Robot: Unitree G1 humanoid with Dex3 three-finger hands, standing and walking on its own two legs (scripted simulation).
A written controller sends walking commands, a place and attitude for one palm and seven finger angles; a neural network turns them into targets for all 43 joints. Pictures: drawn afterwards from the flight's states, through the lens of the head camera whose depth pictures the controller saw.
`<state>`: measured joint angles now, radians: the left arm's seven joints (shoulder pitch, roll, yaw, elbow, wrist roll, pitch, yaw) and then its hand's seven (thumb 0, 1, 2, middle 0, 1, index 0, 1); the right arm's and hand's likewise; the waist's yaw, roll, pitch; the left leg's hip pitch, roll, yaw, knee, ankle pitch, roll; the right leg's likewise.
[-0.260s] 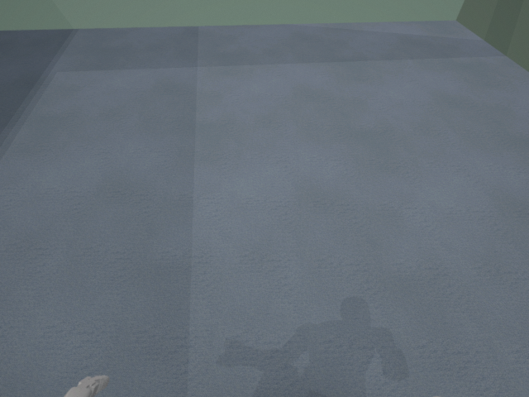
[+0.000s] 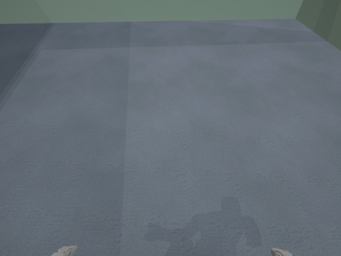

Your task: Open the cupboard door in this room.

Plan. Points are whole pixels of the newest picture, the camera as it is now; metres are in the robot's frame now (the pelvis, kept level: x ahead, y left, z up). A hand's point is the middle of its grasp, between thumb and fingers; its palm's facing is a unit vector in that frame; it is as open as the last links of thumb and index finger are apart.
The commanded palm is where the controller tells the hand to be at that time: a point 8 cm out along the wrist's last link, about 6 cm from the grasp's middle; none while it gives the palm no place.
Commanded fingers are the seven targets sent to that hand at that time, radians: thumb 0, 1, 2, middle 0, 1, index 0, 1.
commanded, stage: stand and wait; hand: left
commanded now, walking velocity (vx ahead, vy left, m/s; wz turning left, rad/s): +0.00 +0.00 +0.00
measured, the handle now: out of the picture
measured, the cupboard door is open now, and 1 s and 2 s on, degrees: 0 0 0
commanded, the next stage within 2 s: turn or walk to find it in 0.64 s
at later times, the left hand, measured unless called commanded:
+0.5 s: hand out of the picture +0.06 +0.23 -0.15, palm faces -0.03 -0.94 -0.34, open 7.3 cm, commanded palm none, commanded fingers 0.00 0.90 0.90 -0.20 -0.30 -0.20 -0.30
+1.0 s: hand out of the picture +0.01 +0.21 -0.18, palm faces +0.06 -0.97 -0.25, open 7.3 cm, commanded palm none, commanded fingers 0.00 0.90 0.90 -0.20 -0.30 -0.20 -0.30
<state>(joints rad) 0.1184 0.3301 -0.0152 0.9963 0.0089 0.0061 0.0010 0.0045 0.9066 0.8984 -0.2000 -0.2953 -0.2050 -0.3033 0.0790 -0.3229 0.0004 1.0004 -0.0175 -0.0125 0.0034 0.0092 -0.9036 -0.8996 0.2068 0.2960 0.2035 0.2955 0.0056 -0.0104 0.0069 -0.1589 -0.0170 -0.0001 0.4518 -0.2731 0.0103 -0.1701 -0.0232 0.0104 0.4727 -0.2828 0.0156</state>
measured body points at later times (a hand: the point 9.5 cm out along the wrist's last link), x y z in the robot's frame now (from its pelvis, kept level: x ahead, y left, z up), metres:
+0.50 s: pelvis -0.02 -0.01 +0.00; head -0.02 -0.01 +0.45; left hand +0.06 +0.28 -0.13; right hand +0.06 -0.31 -0.13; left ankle -0.02 +0.11 -0.74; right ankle -0.02 -0.13 -0.74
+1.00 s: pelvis -0.04 +0.00 -0.01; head -0.03 +0.01 +0.44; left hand +0.01 +0.26 -0.16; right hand +0.03 -0.26 -0.15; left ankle -0.02 +0.11 -0.74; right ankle -0.02 -0.13 -0.74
